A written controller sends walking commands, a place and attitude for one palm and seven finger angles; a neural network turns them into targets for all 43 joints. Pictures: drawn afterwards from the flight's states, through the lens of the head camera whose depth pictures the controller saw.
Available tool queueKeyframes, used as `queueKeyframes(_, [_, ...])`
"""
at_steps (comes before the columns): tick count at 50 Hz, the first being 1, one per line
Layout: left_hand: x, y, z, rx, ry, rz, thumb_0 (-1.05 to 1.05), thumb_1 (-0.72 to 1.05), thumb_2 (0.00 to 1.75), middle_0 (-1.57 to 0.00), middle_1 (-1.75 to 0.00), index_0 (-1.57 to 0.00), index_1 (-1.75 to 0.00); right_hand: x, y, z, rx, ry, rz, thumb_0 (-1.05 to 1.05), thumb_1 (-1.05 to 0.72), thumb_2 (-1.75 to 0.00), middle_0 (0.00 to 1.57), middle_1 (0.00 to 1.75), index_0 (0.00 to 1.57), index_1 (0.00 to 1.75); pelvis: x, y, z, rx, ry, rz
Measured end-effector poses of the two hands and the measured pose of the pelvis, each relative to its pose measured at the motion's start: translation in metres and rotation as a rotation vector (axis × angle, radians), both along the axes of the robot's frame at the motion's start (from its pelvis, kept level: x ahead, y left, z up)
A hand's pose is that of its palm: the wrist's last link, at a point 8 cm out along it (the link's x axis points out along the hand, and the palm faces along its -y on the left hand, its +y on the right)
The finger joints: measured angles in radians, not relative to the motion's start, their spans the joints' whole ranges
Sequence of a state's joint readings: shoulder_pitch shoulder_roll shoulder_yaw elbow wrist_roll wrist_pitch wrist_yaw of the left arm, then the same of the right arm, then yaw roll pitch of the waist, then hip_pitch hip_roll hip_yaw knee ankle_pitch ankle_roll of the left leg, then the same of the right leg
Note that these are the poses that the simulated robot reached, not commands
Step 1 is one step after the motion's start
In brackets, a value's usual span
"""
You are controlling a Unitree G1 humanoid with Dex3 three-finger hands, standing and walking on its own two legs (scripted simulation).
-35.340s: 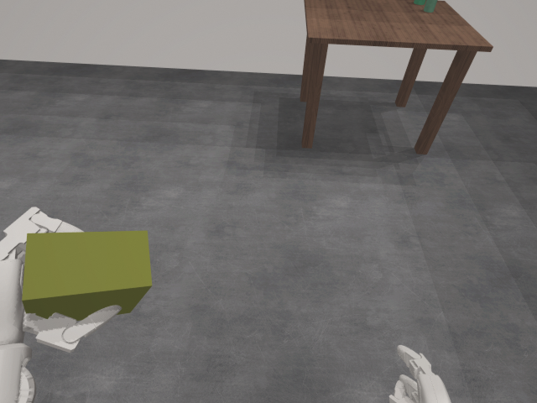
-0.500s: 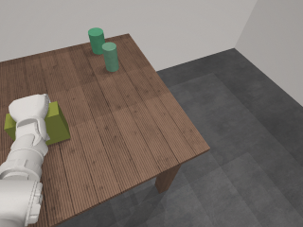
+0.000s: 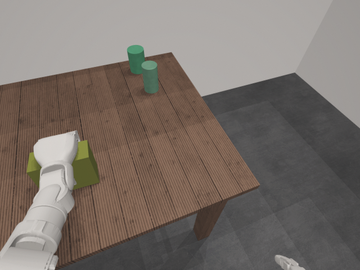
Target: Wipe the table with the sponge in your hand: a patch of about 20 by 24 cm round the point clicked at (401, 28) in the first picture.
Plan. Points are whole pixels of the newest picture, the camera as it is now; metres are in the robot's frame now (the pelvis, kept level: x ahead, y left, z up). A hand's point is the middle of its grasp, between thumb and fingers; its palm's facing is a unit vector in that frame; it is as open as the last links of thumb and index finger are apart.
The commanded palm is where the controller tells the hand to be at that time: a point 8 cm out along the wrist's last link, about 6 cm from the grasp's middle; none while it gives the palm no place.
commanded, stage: wipe back along the first lane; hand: left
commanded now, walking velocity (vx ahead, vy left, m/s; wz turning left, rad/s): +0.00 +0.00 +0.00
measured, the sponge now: (68, 172) +0.35 +0.31 -0.04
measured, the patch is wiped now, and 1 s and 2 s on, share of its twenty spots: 1.00 1.00 1.00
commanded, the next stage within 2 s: lift the sponge slowly off the table in 1.16 s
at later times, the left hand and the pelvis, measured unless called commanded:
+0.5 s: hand (68, 174) +0.32 +0.29 +0.00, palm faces -0.06 -0.01 -1.00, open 10.5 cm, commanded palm +0.28 +0.27 +0.02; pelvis +0.00 +0.00 +0.00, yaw +0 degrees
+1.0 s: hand (71, 194) +0.28 +0.27 +0.00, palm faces -0.05 -0.05 -1.00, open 10.5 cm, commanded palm +0.23 +0.25 +0.03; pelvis +0.01 -0.01 +0.00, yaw +0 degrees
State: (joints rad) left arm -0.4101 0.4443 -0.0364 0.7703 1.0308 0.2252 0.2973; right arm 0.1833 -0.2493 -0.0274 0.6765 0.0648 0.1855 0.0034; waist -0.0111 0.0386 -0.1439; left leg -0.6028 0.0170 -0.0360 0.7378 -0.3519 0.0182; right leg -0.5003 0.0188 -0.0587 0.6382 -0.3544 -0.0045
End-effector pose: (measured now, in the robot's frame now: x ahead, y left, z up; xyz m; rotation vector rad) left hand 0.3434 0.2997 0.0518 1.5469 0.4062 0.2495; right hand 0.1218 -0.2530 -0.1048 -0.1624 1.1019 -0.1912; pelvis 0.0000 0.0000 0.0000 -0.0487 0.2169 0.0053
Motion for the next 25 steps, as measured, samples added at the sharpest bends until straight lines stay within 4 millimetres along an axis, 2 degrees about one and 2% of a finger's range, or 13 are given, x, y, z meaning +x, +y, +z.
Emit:
queueKeyframes(16, [-0.019, -0.009, -0.002, 0.014, -0.029, 0.007, 0.0, -0.5, 1.04, -0.65, -1.35, -0.66, -1.36, -0.008, 0.003, -0.004, 0.015, 0.005, -0.007, 0.01, -0.91, -0.9, 0.2, 0.3, 0.2, 0.3, -0.002, 0.001, -0.001, 0.0, -0.012, -0.005])
queueKeyframes(25, [-0.034, -0.018, 0.0, 0.005, -0.034, 0.011, 0.0, -0.5, 1.04, -0.65, -1.35, -0.66, -1.37, 0.01, 0.003, 0.0, 0.024, -0.047, 0.008, 0.01, -0.91, -0.9, 0.2, 0.3, 0.2, 0.3, 0.002, 0.0, 0.0, 0.005, -0.032, -0.005])
